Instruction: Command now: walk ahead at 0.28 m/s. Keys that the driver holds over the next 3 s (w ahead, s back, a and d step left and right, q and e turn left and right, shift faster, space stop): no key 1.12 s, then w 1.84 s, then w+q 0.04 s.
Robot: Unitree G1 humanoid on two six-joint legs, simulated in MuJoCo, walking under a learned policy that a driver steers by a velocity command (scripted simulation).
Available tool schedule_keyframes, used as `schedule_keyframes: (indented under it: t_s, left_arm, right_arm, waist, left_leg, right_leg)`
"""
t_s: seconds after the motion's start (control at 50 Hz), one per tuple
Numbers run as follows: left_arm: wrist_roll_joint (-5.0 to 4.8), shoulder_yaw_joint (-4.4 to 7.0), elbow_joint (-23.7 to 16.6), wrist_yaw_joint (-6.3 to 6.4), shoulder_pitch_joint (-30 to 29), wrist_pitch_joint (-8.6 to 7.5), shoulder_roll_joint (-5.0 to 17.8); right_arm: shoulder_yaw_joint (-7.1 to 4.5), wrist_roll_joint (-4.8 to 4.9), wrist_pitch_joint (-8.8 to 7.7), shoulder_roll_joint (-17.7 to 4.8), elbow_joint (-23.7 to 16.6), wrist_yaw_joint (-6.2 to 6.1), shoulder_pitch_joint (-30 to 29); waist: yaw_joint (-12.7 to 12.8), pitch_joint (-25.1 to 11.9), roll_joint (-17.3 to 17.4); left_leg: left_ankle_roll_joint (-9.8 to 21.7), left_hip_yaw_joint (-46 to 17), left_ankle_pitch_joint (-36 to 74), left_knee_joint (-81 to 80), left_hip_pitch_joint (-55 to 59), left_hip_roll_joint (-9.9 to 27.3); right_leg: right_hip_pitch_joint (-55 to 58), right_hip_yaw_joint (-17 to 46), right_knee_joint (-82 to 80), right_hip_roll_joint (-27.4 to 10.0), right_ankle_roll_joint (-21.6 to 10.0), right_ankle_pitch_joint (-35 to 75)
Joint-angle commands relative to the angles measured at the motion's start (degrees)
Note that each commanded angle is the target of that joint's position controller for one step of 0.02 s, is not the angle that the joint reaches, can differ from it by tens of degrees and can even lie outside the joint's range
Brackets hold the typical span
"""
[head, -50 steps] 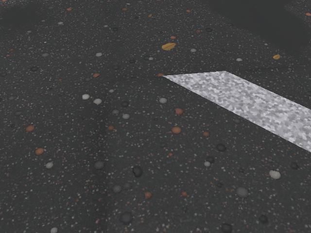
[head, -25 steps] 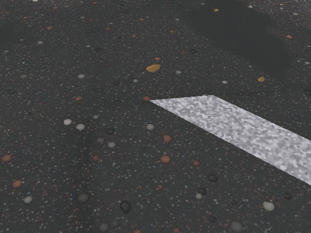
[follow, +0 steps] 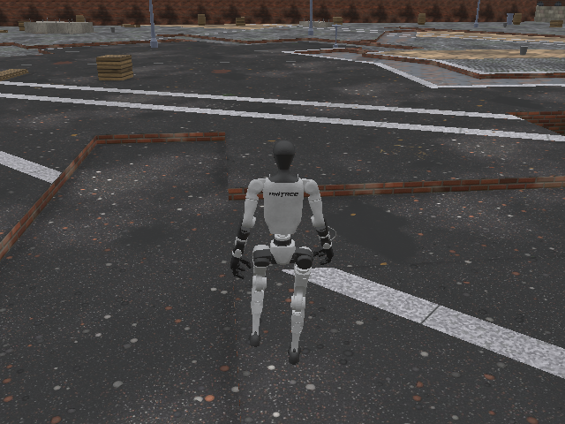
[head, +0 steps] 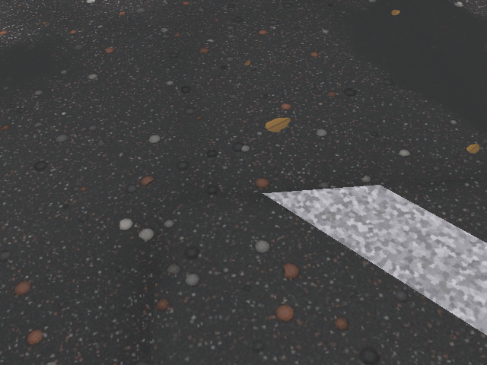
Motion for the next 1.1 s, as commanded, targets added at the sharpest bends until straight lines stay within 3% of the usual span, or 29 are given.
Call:
schedule_keyframes:
  t_s: [0.02,0.06,0.14,0.18,0.2,0.22,0.24,0.26,0.28,0.3,0.34,0.36,0.4,0.44,0.48,0.5,0.52,0.56,0.64,0.86,1.1]
  left_arm:
    - [0.07,1.07,-3.36,1.44,-2.85,-0.20,7.78]
    - [-0.14,1.18,-2.81,2.03,-1.24,0.63,8.59]
    - [-0.55,1.28,-1.25,2.44,0.27,2.04,8.55]
    - [-1.04,1.41,-1.12,2.65,-1.16,2.65,8.39]
    - [-1.63,1.39,-1.29,2.79,-2.33,2.90,8.14]
    - [-1.71,1.29,-1.08,2.78,-0.74,2.77,7.77]
    - [-0.30,0.80,-1.12,2.67,3.02,2.05,6.44]
    - [0.16,-0.67,0.96,2.59,8.81,1.78,1.22]
    - [-0.41,-0.62,1.15,2.78,6.32,2.40,2.50]
    - [-1.22,-0.14,-0.05,3.01,2.26,3.45,4.41]
    - [-1.06,0.47,-0.02,3.70,-0.52,5.80,5.50]
    - [-0.79,0.61,0.24,3.96,-0.66,6.71,5.12]
    - [-0.62,0.39,1.53,4.33,0.27,7.36,3.21]
    - [-0.21,0.28,3.34,4.20,1.92,7.50,2.34]
    - [0.61,0.44,2.79,4.11,0.57,7.84,4.26]
    - [0.03,0.95,2.69,4.27,-0.59,7.79,6.87]
    - [-0.44,1.04,2.79,4.28,-1.58,7.25,6.72]
    - [-0.12,0.57,2.78,4.25,-3.35,5.88,4.74]
    - [-0.42,0.51,3.20,3.97,-2.69,4.26,4.73]
    - [-0.52,-0.03,4.17,3.87,0.33,4.76,3.89]
    - [-0.40,-0.15,4.45,3.58,1.02,4.93,2.73]
  right_arm:
    - [-0.35,-0.76,0.57,-0.94,-1.19,-0.42,4.62]
    - [0.03,-0.72,0.88,-0.07,-2.22,-0.42,0.51]
    - [-0.20,-0.47,1.27,-1.37,-3.16,-0.22,-3.16]
    - [-0.55,-0.75,0.83,-2.29,-3.07,0.03,-2.53]
    - [-0.98,-0.98,0.44,-2.88,-1.99,0.07,0.03]
    - [-1.84,-1.46,0.15,-5.17,-0.87,-0.18,2.90]
    - [-2.78,-1.96,0.26,-9.45,-0.29,-0.49,5.47]
    - [-2.28,-1.97,1.05,-7.35,0.57,-0.65,7.12]
    - [-1.05,-1.73,1.59,-2.21,0.94,-0.41,7.83]
    - [-0.18,-1.77,1.61,-0.49,0.62,-0.08,5.44]
    - [-0.42,-1.90,1.53,-3.16,-0.86,0.21,-0.24]
    - [-0.75,-1.74,1.55,-4.58,-1.46,0.09,-3.02]
    - [-0.91,-1.43,2.23,-4.80,-1.69,-0.18,-6.14]
    - [-0.86,-0.60,2.90,-3.91,-0.42,-0.41,-4.55]
    - [-0.71,-0.18,3.04,-3.06,1.32,-0.35,-1.65]
    - [-0.97,-0.46,3.32,-3.24,1.43,-0.52,-0.77]
    - [-0.88,-0.85,3.47,-2.73,1.61,-0.89,-1.36]
    - [-0.86,-0.74,3.47,-2.05,2.30,-1.35,-0.74]
    - [-0.92,-0.65,3.46,-1.93,3.72,-1.24,0.52]
    - [-1.08,-0.31,4.86,-2.04,6.65,-1.43,1.23]
    - [-1.09,-0.33,5.63,-2.01,9.31,-1.83,1.17]
  waist:
    - [-3.68,-0.75,-5.58]
    - [-2.00,-1.79,-5.85]
    - [-0.58,-2.22,-6.70]
    - [-1.60,-2.69,-6.70]
    - [-3.18,-3.64,-5.83]
    - [-3.78,-5.34,-4.09]
    - [-1.94,-10.00,0.74]
    - [-0.49,-14.78,7.68]
    - [-2.34,-14.39,7.94]
    - [-2.15,-11.44,7.55]
    - [-1.02,-8.03,3.18]
    - [0.17,-6.70,2.90]
    - [1.69,-5.03,3.34]
    - [1.85,-5.18,3.46]
    - [0.34,-2.44,1.87]
    - [-1.54,0.41,-1.00]
    - [-1.49,1.90,-3.26]
    - [-2.38,1.35,-5.05]
    - [-2.57,-0.76,-4.92]
    - [-1.90,-0.75,-2.97]
    - [-2.15,0.62,-3.07]
  left_leg:
    - [-1.55,1.78,6.46,-10.31,5.00,-0.37]
    - [-1.77,2.63,10.41,-17.98,6.66,-1.52]
    - [-1.30,2.25,11.47,-26.18,8.91,-3.12]
    - [0.05,2.27,10.11,-30.69,11.20,-3.88]
    - [1.15,3.00,14.11,-36.49,15.38,-4.77]
    - [2.52,1.83,24.82,-41.02,21.60,-3.87]
    - [5.71,-4.03,45.85,-35.86,33.09,2.82]
    - [13.85,-10.97,51.56,-33.98,42.04,9.97]
    - [16.56,-15.93,44.88,-37.81,38.94,13.00]
    - [16.08,-17.41,35.19,-40.68,34.81,12.95]
    - [13.20,-16.13,18.13,-44.57,26.10,11.52]
    - [11.47,-14.38,11.93,-46.33,21.76,9.98]
    - [9.01,-9.45,4.61,-47.52,15.56,6.07]
    - [7.03,-5.79,-3.05,-46.92,13.35,3.00]
    - [3.46,-4.49,-15.28,-46.96,12.13,0.89]
    - [2.16,-2.66,-16.56,-47.13,13.02,-1.30]
    - [1.29,-0.87,-13.75,-44.99,16.43,-2.57]
    - [1.27,0.45,-5.47,-40.96,21.10,-3.31]
    - [1.50,1.63,6.65,-37.37,24.79,-3.75]
    - [0.54,1.46,13.25,-36.18,26.04,-3.53]
    - [-0.08,1.19,11.57,-36.48,26.13,-3.38]
  right_leg:
    - [-4.17,5.68,-4.70,-14.31,-8.11,37.43]
    - [-2.14,4.64,-3.47,-14.05,-7.09,37.26]
    - [2.16,6.18,-0.08,-15.80,-6.79,34.91]
    - [3.90,7.54,3.78,-16.22,-6.16,33.41]
    - [4.24,7.53,6.92,-14.71,-4.80,30.64]
    - [3.88,7.28,10.76,-11.77,-2.66,27.80]
    - [-2.04,6.13,16.75,-8.29,-0.46,16.22]
    - [-9.92,4.24,24.11,-4.71,2.75,-3.33]
    - [-11.44,4.50,28.35,-3.70,4.15,-18.93]
    - [-13.55,5.94,31.67,-4.42,4.84,-28.07]
    - [-12.68,7.63,34.02,-6.50,6.11,-27.84]
    - [-10.49,7.67,31.72,-7.36,6.60,-24.64]
    - [-4.69,5.53,23.22,-6.75,6.71,-16.53]
    - [0.64,3.45,15.04,-5.27,5.79,-6.33]
    - [0.00,5.10,10.14,-7.48,3.70,-5.86]
    - [-5.16,5.28,9.65,-7.49,2.29,-12.45]
    - [-9.98,6.10,7.84,-7.43,1.72,-16.43]
    - [-12.26,6.98,5.25,-8.07,2.32,-14.86]
    - [-10.55,7.31,4.97,-8.20,2.58,-8.46]
    - [-6.49,6.38,5.51,-7.59,2.28,0.52]
    - [-6.22,6.09,4.25,-7.31,2.15,-0.04]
